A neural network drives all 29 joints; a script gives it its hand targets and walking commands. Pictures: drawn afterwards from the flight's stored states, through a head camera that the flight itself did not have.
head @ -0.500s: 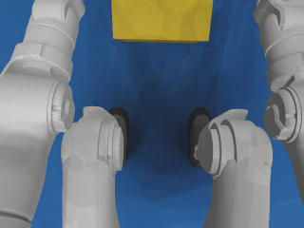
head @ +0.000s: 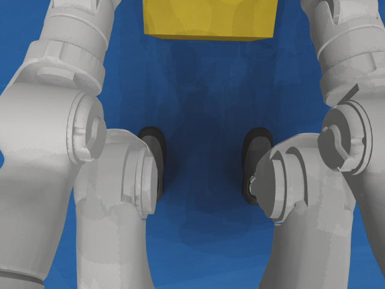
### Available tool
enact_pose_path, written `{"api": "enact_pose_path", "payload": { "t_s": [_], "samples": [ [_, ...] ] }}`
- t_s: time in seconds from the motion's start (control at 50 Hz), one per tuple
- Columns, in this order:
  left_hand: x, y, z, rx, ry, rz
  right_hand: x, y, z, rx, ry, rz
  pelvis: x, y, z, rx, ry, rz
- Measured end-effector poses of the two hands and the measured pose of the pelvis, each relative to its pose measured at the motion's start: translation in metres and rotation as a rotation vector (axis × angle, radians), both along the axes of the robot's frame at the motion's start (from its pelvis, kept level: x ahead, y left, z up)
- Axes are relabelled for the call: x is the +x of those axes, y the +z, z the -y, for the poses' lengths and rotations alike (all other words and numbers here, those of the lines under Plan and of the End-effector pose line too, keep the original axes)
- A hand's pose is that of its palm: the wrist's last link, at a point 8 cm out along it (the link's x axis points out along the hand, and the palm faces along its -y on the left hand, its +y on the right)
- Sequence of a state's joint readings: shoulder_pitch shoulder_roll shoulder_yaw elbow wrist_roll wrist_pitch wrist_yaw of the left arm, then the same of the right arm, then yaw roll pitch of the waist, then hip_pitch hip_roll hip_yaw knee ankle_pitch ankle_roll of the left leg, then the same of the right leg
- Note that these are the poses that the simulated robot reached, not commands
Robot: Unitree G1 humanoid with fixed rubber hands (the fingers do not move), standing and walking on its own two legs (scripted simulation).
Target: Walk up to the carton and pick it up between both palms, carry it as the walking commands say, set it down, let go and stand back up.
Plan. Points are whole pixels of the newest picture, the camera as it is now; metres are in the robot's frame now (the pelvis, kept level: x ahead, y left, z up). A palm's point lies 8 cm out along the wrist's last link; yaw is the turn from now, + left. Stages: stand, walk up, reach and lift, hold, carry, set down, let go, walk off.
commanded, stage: reach and lift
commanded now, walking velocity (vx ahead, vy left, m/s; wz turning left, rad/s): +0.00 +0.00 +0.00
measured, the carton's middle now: out of the picture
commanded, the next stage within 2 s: none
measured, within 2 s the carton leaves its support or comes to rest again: leaves its support in 0.78 s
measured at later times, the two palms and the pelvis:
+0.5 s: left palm out of the picture +0.57 +0.14 -0.19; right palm out of the picture +0.56 -0.15 -0.19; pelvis +0.01 +0.00 -0.01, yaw +0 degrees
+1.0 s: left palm out of the picture +0.56 +0.13 -0.15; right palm out of the picture +0.55 -0.15 -0.16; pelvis +0.01 +0.00 +0.00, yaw +0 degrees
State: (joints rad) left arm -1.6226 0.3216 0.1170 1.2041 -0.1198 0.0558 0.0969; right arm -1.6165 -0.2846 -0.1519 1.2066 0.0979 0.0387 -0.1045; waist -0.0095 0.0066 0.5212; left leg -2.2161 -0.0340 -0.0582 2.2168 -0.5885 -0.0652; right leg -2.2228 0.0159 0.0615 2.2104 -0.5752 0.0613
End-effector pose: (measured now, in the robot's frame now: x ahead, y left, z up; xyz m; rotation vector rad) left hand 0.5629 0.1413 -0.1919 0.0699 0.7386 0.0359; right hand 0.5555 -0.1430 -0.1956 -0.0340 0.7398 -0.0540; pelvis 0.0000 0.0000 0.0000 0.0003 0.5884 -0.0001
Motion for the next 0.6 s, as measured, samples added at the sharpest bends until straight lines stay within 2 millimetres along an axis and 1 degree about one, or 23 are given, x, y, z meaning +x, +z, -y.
{"api": "enact_pose_path", "payload": {
  "t_s": [0.16,0.36,0.6],
  "samples": [
    [0.001,0.000,0.001,-0.016,-0.001,-0.015,0.003,0.002,0.000,-0.005,0.022,-0.024,0.002,-0.003,0.000,0.001,0.003,0.011],
    [0.003,-0.001,-0.001,-0.042,-0.015,-0.026,0.006,0.003,0.003,0.013,0.045,-0.052,0.011,-0.010,-0.001,-0.005,0.004,0.004],
    [0.003,0.000,0.000,-0.044,-0.015,-0.036,0.006,0.004,0.003,0.015,0.035,-0.060,0.016,-0.009,-0.002,-0.010,0.007,-0.023]
  ]
}}
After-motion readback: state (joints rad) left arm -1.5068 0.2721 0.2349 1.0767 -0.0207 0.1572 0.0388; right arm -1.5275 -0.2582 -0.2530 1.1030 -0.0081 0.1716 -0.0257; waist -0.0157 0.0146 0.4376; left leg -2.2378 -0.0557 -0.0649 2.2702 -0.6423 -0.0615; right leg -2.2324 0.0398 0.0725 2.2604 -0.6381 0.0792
